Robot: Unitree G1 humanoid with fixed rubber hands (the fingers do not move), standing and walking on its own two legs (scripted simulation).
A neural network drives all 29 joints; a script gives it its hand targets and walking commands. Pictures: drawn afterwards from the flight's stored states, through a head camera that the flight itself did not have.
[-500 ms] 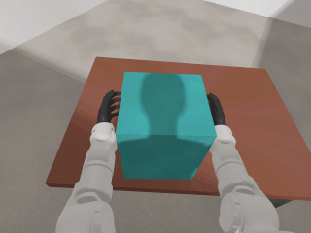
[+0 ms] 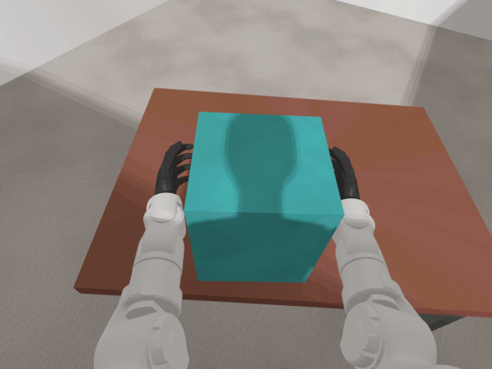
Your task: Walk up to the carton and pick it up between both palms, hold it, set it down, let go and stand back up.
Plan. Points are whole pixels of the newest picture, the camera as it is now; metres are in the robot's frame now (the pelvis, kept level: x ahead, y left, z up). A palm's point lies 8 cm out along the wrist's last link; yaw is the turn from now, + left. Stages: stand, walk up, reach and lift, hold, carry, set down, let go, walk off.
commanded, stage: set down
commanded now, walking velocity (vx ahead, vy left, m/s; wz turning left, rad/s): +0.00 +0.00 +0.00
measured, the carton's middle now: (256, 203) +0.38 -0.01 +0.02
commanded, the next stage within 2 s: none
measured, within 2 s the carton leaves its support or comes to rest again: neither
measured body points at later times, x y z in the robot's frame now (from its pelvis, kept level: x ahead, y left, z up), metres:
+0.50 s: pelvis +0.00 +0.00 +0.00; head +0.04 +0.01 +0.45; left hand +0.39 +0.14 +0.05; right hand +0.40 -0.16 +0.06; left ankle +0.00 +0.14 -0.75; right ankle -0.01 -0.13 -0.75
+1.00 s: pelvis -0.02 +0.00 -0.02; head +0.01 +0.00 +0.43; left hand +0.38 +0.19 +0.04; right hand +0.41 -0.20 +0.05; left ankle +0.00 +0.14 -0.75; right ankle -0.01 -0.13 -0.75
